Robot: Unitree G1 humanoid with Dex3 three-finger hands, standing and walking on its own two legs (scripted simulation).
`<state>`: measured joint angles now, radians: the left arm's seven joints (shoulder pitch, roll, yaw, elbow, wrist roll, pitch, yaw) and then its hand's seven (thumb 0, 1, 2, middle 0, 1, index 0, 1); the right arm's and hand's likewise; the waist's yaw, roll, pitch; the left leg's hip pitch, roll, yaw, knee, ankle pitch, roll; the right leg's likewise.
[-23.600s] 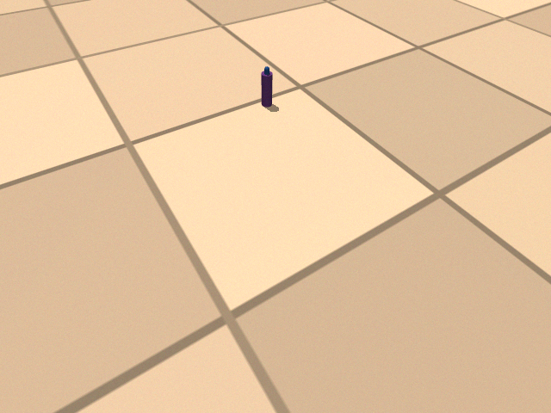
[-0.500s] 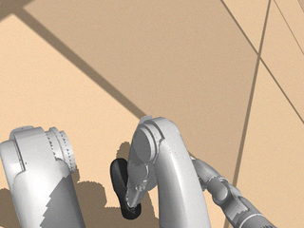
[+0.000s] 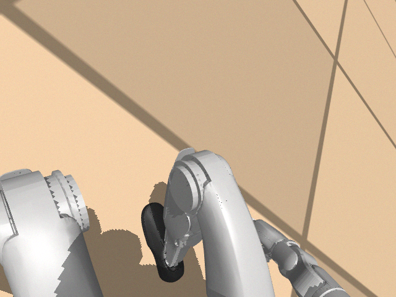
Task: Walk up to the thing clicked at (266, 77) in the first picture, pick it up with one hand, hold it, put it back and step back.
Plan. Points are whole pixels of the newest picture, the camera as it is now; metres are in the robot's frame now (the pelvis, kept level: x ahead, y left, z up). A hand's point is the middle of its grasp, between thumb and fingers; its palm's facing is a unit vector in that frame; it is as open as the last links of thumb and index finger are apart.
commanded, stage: rest palm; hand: left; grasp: from the side
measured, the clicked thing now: out of the picture +0.42 +0.38 -0.16
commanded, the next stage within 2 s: close in 0.26 s
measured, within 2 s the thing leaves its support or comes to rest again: leaves its support in 1.30 s
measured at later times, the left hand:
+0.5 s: hand out of the picture +0.41 +0.38 -0.16, palm faces +0.60 -0.80 -0.02, open 16.3 cm
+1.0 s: hand out of the picture +0.41 +0.39 -0.15, palm faces +0.60 -0.80 -0.01, open 9.7 cm
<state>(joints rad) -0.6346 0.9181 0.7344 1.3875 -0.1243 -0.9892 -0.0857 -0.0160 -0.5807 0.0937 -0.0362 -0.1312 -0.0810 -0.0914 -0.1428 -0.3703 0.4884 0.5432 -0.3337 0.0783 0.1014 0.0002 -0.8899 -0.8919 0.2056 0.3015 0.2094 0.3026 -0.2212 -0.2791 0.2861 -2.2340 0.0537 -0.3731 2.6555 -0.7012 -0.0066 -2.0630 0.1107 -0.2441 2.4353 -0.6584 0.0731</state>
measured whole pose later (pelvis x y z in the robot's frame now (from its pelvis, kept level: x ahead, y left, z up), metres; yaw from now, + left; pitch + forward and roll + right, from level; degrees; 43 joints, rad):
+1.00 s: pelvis +0.00 +0.00 +0.00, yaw +0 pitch +14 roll -16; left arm -0.68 0.94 0.74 1.41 -0.11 -0.95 -0.07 -0.01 -0.02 0.67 -0.67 -0.77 -0.65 -0.72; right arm -0.15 -0.37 0.48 0.54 -0.32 0.10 0.10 0.00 -0.86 -0.89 0.20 0.30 0.21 0.30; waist -0.23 -0.26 0.28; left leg -2.24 0.06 -0.37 2.64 -0.70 -0.01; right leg -2.07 0.11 -0.24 2.43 -0.66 0.07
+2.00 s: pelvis +0.02 -0.01 +0.07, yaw +9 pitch +31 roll -9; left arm -0.38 0.50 0.58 0.64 -0.18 -0.47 -0.24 0.00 -0.38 1.08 -0.69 -1.13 -0.71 -1.13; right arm 0.07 -0.27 0.08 0.66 -0.06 0.06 0.04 0.00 -0.88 -0.89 0.20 0.30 0.21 0.30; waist -0.09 -0.05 -0.06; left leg -2.22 0.05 -0.16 2.35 -0.69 -0.01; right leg -2.10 0.02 -0.11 2.28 -0.73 0.02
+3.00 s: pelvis +0.07 +0.00 +0.36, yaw +16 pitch +21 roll -4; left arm -0.07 0.23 0.23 0.28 -0.16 -0.28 0.04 0.00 -0.33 1.02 -0.70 -1.08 -0.73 -1.08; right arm 0.20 -0.21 0.01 0.65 0.01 -0.08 -0.06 0.01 -0.88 -0.89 0.20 0.30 0.20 0.30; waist -0.05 0.02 -0.14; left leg -1.18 0.05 -0.05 1.38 -0.57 -0.01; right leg -1.10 0.00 -0.05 1.32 -0.59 0.02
